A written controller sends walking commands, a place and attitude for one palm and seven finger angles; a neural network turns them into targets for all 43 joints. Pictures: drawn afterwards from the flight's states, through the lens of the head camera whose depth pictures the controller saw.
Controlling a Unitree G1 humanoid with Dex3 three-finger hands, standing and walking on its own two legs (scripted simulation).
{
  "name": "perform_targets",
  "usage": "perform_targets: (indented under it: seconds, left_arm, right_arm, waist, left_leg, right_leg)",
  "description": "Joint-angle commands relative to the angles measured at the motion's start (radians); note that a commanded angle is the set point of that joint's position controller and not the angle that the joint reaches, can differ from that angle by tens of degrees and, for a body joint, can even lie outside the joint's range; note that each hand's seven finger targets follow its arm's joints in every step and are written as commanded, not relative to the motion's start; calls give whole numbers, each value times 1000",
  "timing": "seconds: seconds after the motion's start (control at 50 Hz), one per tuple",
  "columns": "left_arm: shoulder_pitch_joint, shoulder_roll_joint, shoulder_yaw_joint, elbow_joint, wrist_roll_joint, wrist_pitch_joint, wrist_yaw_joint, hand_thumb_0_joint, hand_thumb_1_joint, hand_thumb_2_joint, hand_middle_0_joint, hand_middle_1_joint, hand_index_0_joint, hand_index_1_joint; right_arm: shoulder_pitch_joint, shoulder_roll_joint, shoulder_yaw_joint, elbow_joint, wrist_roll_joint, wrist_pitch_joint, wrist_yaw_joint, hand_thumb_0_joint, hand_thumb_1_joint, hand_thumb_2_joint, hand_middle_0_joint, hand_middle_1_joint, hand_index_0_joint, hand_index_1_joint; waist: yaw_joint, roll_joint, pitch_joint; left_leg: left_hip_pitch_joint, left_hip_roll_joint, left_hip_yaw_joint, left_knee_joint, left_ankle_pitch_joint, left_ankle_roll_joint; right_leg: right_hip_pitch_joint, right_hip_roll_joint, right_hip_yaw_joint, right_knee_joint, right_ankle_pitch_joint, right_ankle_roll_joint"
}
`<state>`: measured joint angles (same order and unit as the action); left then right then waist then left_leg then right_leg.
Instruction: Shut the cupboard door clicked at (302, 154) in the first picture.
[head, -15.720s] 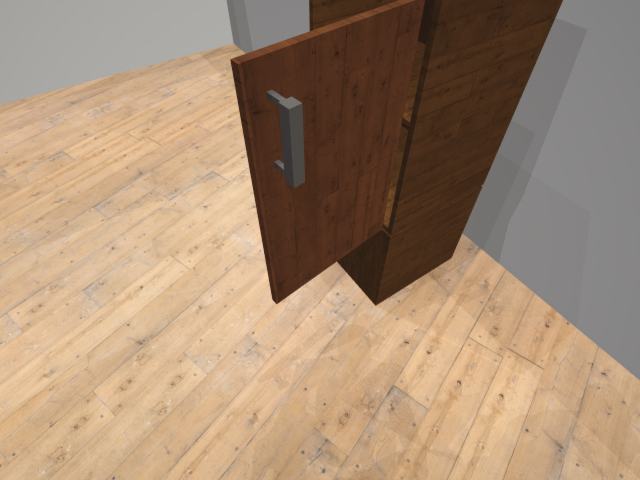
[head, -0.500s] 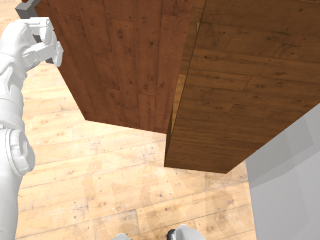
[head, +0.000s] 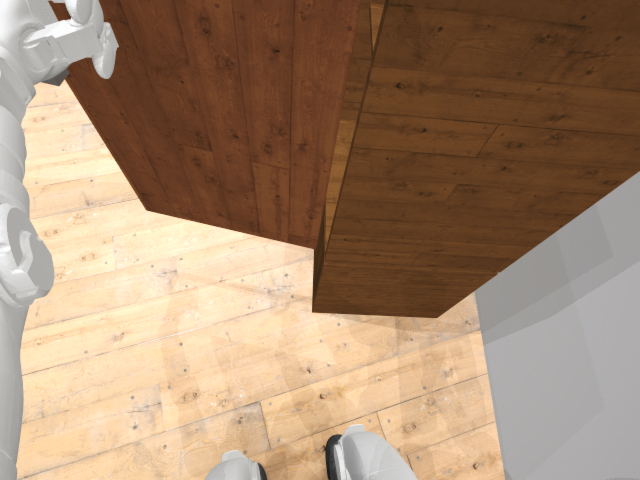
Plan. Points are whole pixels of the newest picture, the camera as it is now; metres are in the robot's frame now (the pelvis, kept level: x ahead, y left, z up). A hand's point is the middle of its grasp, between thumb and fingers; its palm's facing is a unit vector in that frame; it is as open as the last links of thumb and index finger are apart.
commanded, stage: push the door shut along its arc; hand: left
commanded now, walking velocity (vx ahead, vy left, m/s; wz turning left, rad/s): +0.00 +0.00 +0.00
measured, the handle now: (29, 8) +0.62 +0.22 +0.16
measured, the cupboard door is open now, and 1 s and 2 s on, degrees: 79 65 65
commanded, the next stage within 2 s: pull the fist back off the door in 0.52 s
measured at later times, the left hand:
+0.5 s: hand (136, 10) +0.59 +0.11 +0.18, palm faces -0.37 -0.93 -0.01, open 3.1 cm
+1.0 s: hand (154, 2) +0.62 +0.10 +0.17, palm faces -0.03 -1.00 +0.02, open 3.1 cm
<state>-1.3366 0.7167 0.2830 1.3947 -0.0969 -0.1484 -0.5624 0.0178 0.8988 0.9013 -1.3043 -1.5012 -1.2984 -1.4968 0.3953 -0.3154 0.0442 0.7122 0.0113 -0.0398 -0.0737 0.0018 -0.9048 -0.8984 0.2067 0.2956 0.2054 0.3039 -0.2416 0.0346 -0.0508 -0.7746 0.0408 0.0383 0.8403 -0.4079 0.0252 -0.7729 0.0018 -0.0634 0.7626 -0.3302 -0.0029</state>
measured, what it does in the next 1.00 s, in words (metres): stands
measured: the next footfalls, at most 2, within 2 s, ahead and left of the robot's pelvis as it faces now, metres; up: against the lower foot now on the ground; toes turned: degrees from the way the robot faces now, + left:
none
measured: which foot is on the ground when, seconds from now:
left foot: down 0.00-1.00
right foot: down 0.00-1.00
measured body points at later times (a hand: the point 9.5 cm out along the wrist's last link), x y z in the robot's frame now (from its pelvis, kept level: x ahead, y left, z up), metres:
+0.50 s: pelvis +0.01 -0.01 -0.01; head +0.17 +0.00 +0.41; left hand +0.61 +0.16 +0.18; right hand -0.06 -0.28 -0.11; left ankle -0.01 +0.10 -0.70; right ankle +0.01 -0.12 -0.70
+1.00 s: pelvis +0.02 -0.01 +0.01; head +0.17 -0.02 +0.43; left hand +0.61 +0.15 +0.17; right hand -0.09 -0.25 -0.09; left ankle -0.01 +0.10 -0.70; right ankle +0.01 -0.12 -0.70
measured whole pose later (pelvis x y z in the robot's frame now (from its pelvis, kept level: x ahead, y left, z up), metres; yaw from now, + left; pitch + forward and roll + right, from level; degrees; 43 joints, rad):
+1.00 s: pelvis +0.02 -0.01 +0.01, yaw -1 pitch +23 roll -2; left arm -1.35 0.61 0.42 1.37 0.02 -0.15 -0.13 0.01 0.91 0.91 -1.30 -1.50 -1.30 -1.50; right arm 0.55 -0.27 0.03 0.69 -0.05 -0.02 0.03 0.00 -0.91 -0.90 0.21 0.30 0.20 0.30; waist -0.27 0.08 -0.06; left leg -0.76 0.06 0.04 0.76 -0.39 0.01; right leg -0.77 0.03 -0.06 0.67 -0.31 -0.02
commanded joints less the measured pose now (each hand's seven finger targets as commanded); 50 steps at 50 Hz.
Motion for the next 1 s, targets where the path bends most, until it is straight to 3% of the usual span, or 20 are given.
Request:
perform_targets:
  seconds: [0.0, 0.06, 0.1, 0.12, 0.2, 0.26, 0.38, 0.46, 0.6, 0.62, 0.64, 0.66, 0.7, 0.72, 0.74, 0.78, 0.84, 0.88, 0.92, 0.98]
  left_arm:
    - [-573, 209, 27, -232, -12, -67, 3, 0, 900, 900, -1300, -1500, -1300, -1500]
    - [-577, 188, 19, -214, -12, -60, 5, 0, 900, 900, -1300, -1500, -1300, -1500]
    - [-577, 237, 43, -163, 6, -47, 9, 0, 900, 900, -1300, -1500, -1300, -1500]
    - [-588, 224, 25, -155, 15, -46, 10, 0, 900, 900, -1300, -1500, -1300, -1500]
    - [-624, 210, 6, -172, 21, -50, 7, 0, 900, 900, -1300, -1500, -1300, -1500]
    - [-657, 161, -21, -197, 9, -47, 0, 0, 900, 900, -1300, -1500, -1300, -1500]
    - [-690, 147, -40, -168, 8, -30, -8, 0, 900, 900, -1300, -1500, -1300, -1500]
    - [-703, 81, -77, -152, 3, -31, -2, 0, 900, 900, -1300, -1500, -1300, -1500]
    - [-765, 42, -97, -190, 0, -26, 2, 0, 900, 900, -1300, -1500, -1300, -1500]
    - [-812, 144, 162, -190, -57, 14, 213, 0, 900, 900, -1300, -1500, -1300, -1500]
    - [-767, 97, 122, -150, -21, 37, 320, 0, 900, 900, -1300, -1500, -1300, -1500]
    - [-764, 69, 136, -151, 1, 35, 417, 0, 900, 900, -1300, -1500, -1300, -1500]
    - [-717, 55, 109, -202, 120, 0, 558, 0, 900, 900, -1300, -1500, -1300, -1500]
    - [-710, 57, 84, -232, 169, -26, 584, 0, 900, 900, -1300, -1500, -1300, -1500]
    - [-705, 47, 66, -257, 193, -47, 586, 0, 900, 900, -1300, -1500, -1300, -1500]
    - [-689, 74, 78, -223, 186, -62, 542, 0, 900, 900, -1300, -1500, -1300, -1500]
    - [-634, 139, 131, -227, 153, -54, 460, 0, 900, 900, -1300, -1500, -1300, -1500]
    - [-577, 126, 130, -232, 131, -59, 430, 0, 900, 900, -1300, -1500, -1300, -1500]
    - [-528, 159, 171, -257, 106, -77, 420, 0, 900, 900, -1300, -1500, -1300, -1500]
    - [-437, 135, 172, -297, 87, -114, 415, 0, 900, 900, -1300, -1500, -1300, -1500]
  right_arm:
    - [200, -200, -75, -15, -9, -6, -20, 0, -900, -900, 200, 300, 200, 300]
    - [209, -198, -72, -10, -10, -5, -19, 0, -900, -900, 200, 300, 200, 300]
    - [212, -202, -67, -12, -11, 1, -20, 0, -900, -900, 200, 300, 200, 300]
    - [217, -199, -66, -12, -10, 4, -21, 0, -900, -900, 200, 300, 200, 300]
    - [222, -199, -70, 1, -14, 6, -18, 0, -900, -900, 200, 300, 200, 300]
    - [232, -198, -73, 13, -14, 3, -14, 0, -900, -900, 200, 300, 200, 300]
    - [228, -200, -68, 30, -15, -1, -14, 0, -900, -900, 200, 300, 200, 300]
    - [229, -195, -65, 47, -13, -6, -18, 0, -900, -900, 200, 300, 200, 300]
    - [229, -196, -73, 67, -20, -22, -13, 0, -900, -900, 200, 300, 200, 300]
    - [318, -147, -53, 15, -38, -31, 4, 0, -900, -900, 200, 300, 200, 300]
    - [330, -149, -49, 12, -43, -33, 26, 0, -900, -900, 200, 300, 200, 300]
    - [356, -146, -55, 11, -60, -33, 42, 0, -900, -900, 200, 300, 200, 300]
    - [389, -145, -65, -9, -95, -24, 83, 0, -900, -900, 200, 300, 200, 300]
    - [401, -147, -70, -14, -103, -16, 100, 0, -900, -900, 200, 300, 200, 300]
    - [403, -148, -80, -18, -102, -8, 111, 0, -900, -900, 200, 300, 200, 300]
    - [401, -155, -88, -19, -90, 4, 108, 0, -900, -900, 200, 300, 200, 300]
    - [391, -156, -90, -35, -71, 15, 96, 0, -900, -900, 200, 300, 200, 300]
    - [387, -151, -88, -39, -64, 15, 87, 0, -900, -900, 200, 300, 200, 300]
    - [382, -150, -90, -45, -61, 15, 84, 0, -900, -900, 200, 300, 200, 300]
    - [373, -143, -94, -46, -56, 11, 81, 0, -900, -900, 200, 300, 200, 300]
  waist:
    - [-44, 163, -540]
    - [-50, 150, -537]
    - [-56, 116, -502]
    - [-64, 105, -493]
    - [-73, 146, -536]
    - [-81, 171, -565]
    - [-98, 164, -544]
    - [-116, 174, -510]
    - [-120, 209, -589]
    - [-91, 264, -582]
    - [-97, 228, -563]
    - [-119, 131, -536]
    - [-114, 162, -563]
    - [-110, 184, -595]
    - [-105, 197, -627]
    - [-100, 151, -637]
    - [-54, 145, -660]
    - [-46, 139, -633]
    - [-27, 97, -606]
    - [-8, 78, -573]
  left_leg:
    - [440, -14, -90, -20, 484, -4]
    - [432, -17, -89, -16, 496, -2]
    - [363, -16, -83, -8, 449, 3]
    - [343, -18, -80, -9, 435, 6]
    - [377, -17, -77, 11, 470, 5]
    - [426, -18, -75, 19, 515, 6]
    - [400, -19, -71, 34, 492, 10]
    - [415, -19, -66, 40, 498, 15]
    - [482, -22, -71, 65, 567, 15]
    - [333, 4, -101, 51, 544, 0]
    - [293, 2, -103, 32, 526, -6]
    - [279, 3, -125, 19, 520, -3]
    - [283, -4, -110, 27, 551, 2]
    - [310, -8, -109, 22, 573, 0]
    - [340, -13, -105, 15, 576, -2]
    - [347, -20, -96, -14, 553, -1]
    - [299, -34, -63, -52, 499, 5]
    - [318, -31, -62, -72, 495, 4]
    - [283, -31, -48, -95, 461, 7]
    - [302, -30, -38, -119, 473, 7]
  right_leg:
    - [94, 41, 13, -41, 369, -17]
    - [93, 46, 3, -32, 376, -21]
    - [104, 45, 11, -36, 367, -15]
    - [110, 45, 12, -35, 369, -14]
    - [95, 49, 7, -22, 394, -17]
    - [74, 56, -4, -12, 413, -22]
    - [52, 60, -6, -10, 404, -19]
    - [8, 64, -22, -3, 389, -23]
    - [-13, 70, -24, 15, 420, -25]
    - [63, 47, 23, -35, 425, -15]
    - [87, 47, 23, -28, 423, -8]
    - [99, 45, 10, -35, 417, 3]
    - [97, 39, 18, -31, 437, 7]
    - [107, 38, 20, -27, 448, 2]
    - [123, 39, 24, -33, 458, -1]
    - [191, 41, 31, -52, 484, -4]
    - [335, 40, 49, -76, 557, -10]
    - [333, 43, 45, -95, 554, -8]
    - [392, 44, 53, -114, 562, -5]
    - [416, 45, 50, -128, 585, -4]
